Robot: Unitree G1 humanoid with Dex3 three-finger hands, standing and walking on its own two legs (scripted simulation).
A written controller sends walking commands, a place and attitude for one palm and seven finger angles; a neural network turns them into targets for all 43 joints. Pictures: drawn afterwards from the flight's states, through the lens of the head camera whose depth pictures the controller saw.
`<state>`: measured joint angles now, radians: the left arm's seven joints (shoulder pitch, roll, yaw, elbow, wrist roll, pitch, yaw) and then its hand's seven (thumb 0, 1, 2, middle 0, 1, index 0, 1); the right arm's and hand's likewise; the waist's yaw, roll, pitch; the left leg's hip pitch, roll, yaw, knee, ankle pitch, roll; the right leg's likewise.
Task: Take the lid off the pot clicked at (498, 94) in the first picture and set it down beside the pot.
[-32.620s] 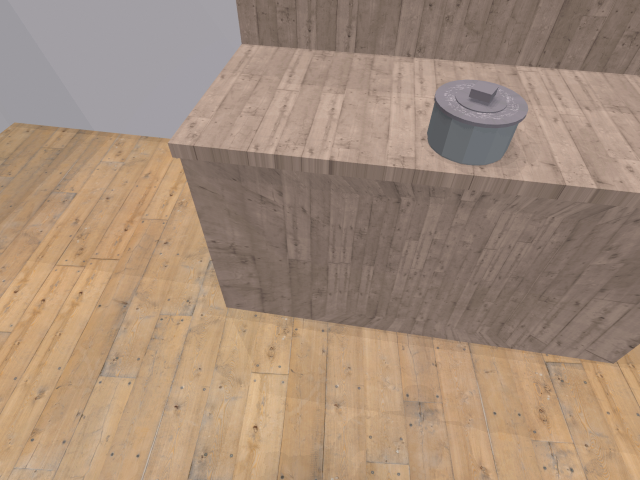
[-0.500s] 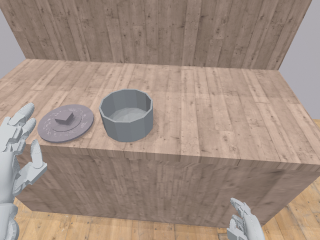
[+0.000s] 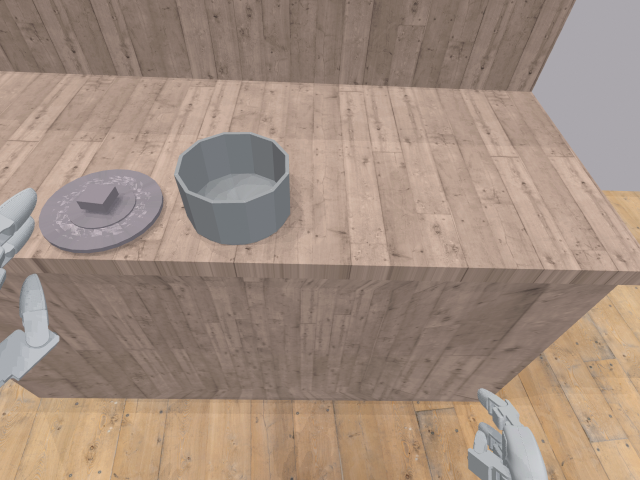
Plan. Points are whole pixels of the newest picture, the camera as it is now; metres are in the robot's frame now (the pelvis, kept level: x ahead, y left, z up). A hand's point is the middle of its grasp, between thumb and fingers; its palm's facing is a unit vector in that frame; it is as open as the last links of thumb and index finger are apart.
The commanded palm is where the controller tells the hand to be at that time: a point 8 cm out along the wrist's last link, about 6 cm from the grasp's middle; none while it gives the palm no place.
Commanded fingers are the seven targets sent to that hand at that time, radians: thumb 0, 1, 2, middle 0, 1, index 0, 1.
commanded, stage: step back with the hand held close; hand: left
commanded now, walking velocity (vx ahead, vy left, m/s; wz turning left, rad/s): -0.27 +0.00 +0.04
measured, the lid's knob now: (98, 197) +0.50 +0.41 +0.02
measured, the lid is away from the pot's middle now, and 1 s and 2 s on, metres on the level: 0.23 0.23 0.23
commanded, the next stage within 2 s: stop stepping back and stand still in 0.90 s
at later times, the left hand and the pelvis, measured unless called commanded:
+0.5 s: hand (4, 408) +0.13 +0.24 +0.19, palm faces +0.33 -0.83 -0.44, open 7.5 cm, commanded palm +0.07 +0.28 +0.20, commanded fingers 0.00 0.90 0.90 -0.20 -0.30 -0.20 -0.30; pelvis -0.07 +0.01 +0.01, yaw -2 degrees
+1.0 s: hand out of the picture +0.06 +0.27 +0.18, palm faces +0.32 -0.89 -0.33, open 7.5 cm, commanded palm -0.02 +0.31 +0.20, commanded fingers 0.00 0.90 0.90 -0.20 -0.30 -0.20 -0.30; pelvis -0.16 +0.03 +0.00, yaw -2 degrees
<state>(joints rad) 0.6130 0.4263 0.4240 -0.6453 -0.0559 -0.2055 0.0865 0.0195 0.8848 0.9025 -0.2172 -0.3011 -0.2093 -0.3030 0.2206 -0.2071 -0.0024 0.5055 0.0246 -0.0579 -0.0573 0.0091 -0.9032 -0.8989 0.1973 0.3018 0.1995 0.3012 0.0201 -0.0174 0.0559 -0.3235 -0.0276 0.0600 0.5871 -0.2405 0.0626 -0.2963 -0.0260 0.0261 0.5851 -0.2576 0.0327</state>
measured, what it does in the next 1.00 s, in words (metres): walks backwards: right foot, then left foot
